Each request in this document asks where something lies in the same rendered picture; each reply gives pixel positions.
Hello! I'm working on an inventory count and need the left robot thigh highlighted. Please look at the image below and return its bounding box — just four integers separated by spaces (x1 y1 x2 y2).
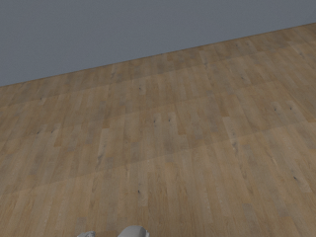
118 225 150 237

